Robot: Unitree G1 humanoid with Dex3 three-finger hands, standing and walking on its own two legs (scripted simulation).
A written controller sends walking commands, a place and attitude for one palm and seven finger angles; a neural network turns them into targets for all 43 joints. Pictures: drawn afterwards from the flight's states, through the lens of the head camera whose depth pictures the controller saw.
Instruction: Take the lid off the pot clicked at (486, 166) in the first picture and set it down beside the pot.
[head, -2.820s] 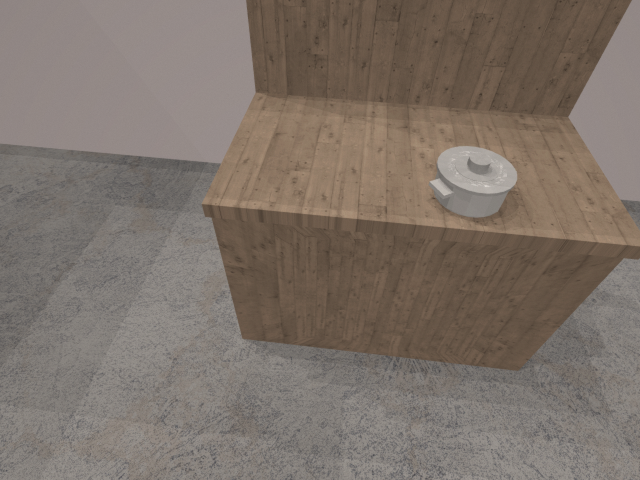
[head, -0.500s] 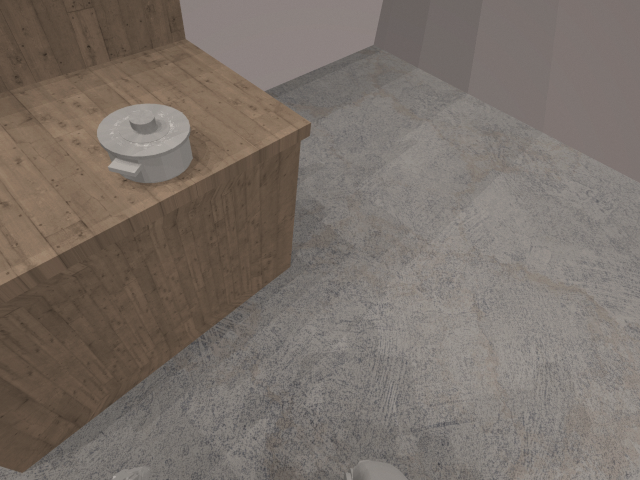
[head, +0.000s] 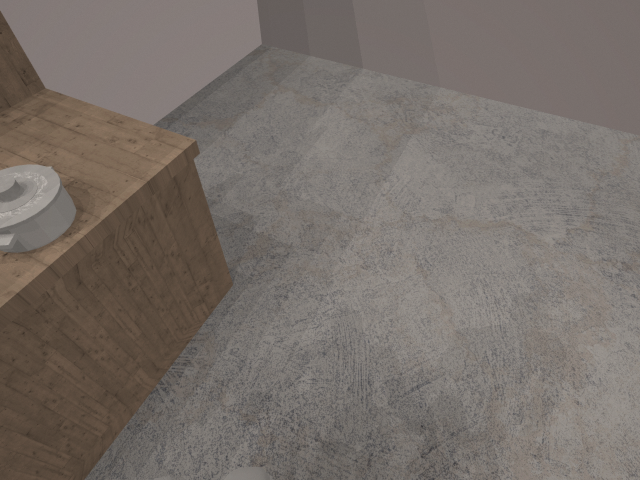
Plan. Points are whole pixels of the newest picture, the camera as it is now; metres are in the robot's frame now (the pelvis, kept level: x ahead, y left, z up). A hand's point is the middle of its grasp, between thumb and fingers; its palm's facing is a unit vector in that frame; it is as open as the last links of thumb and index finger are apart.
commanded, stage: walk to a spot facing it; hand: left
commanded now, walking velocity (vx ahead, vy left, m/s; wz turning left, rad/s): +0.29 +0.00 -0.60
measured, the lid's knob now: (3, 188) +0.56 +0.60 -0.01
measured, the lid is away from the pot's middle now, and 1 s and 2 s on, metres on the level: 0.00 0.00 0.00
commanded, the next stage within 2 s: turn to face it in 1.04 s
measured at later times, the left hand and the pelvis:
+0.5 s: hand (229, 399) +0.26 +0.17 -0.17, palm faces -0.33 -0.94 -0.12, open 7.4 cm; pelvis +0.11 +0.02 +0.01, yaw -19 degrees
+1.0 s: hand (308, 309) +0.42 +0.05 -0.16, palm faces -0.47 -0.85 -0.23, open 7.3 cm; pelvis +0.27 -0.09 +0.00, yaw -33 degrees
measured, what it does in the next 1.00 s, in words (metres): walks ahead, turning right: left foot, then right foot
